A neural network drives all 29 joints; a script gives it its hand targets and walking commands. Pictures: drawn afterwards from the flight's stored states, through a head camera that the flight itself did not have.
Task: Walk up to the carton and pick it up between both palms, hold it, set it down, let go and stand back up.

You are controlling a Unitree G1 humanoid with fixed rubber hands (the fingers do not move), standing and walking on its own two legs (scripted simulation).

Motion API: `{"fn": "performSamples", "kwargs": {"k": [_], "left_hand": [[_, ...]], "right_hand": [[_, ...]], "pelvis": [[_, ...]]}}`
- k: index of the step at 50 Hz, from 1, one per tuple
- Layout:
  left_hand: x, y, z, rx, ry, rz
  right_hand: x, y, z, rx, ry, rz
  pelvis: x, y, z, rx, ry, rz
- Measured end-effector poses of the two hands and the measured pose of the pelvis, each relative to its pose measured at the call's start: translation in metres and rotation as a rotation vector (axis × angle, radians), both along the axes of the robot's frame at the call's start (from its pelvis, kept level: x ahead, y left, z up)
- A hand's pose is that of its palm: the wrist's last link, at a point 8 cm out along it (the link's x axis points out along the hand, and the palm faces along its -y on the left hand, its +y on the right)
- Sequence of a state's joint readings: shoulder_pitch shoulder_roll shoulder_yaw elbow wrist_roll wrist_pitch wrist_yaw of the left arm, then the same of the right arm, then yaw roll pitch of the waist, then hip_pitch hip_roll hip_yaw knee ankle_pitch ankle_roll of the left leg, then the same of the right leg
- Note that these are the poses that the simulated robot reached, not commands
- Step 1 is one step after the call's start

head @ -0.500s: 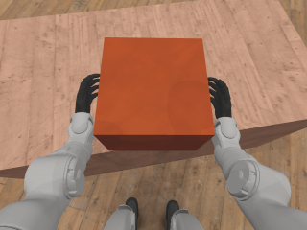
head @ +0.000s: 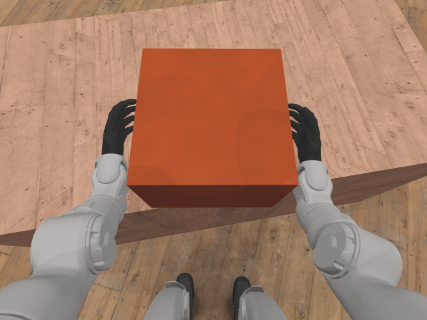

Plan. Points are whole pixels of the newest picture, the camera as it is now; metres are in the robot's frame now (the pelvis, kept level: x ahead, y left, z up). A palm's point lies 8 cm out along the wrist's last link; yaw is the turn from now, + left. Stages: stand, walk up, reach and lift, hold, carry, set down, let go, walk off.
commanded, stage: set down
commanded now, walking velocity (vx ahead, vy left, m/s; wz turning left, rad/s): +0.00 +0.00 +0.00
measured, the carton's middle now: (211, 133) +0.47 +0.01 -0.07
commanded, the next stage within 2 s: none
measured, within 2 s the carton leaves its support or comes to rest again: neither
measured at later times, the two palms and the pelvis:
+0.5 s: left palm (117, 143) +0.43 +0.19 -0.03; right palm (305, 149) +0.42 -0.18 -0.04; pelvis +0.01 +0.00 +0.00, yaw +0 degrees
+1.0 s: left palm (104, 135) +0.44 +0.22 -0.02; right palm (340, 136) +0.44 -0.24 -0.02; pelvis +0.00 +0.00 -0.03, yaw -3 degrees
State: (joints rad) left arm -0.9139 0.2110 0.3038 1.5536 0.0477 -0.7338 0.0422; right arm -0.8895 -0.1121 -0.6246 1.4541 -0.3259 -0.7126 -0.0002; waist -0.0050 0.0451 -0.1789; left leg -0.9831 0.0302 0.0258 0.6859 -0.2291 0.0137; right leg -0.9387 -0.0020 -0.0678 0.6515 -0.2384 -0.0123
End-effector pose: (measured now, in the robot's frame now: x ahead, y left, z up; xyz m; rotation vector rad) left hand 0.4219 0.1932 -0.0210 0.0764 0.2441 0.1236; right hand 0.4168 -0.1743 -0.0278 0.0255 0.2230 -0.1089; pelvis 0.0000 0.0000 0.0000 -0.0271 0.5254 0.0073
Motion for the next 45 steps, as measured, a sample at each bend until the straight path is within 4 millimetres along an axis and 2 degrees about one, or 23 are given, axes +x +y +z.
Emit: {"fn": "performSamples", "kwargs": {"k": [34,40,45], "left_hand": [[0.007,0.000,-0.011,0.005,-0.005,-0.004],[0.012,0.004,-0.016,0.004,0.067,0.037],[0.018,0.013,-0.007,0.027,0.053,0.040]], "right_hand": [[0.010,-0.003,-0.011,-0.020,0.021,0.026],[0.015,-0.015,-0.017,-0.077,0.129,0.033],[0.025,-0.038,-0.002,-0.104,0.085,-0.034]], "pelvis": [[0.007,-0.002,-0.005,0.001,0.022,-0.010],[0.011,-0.001,-0.013,-0.008,0.071,-0.028],[0.010,0.000,-0.023,-0.010,0.066,-0.038]]}}
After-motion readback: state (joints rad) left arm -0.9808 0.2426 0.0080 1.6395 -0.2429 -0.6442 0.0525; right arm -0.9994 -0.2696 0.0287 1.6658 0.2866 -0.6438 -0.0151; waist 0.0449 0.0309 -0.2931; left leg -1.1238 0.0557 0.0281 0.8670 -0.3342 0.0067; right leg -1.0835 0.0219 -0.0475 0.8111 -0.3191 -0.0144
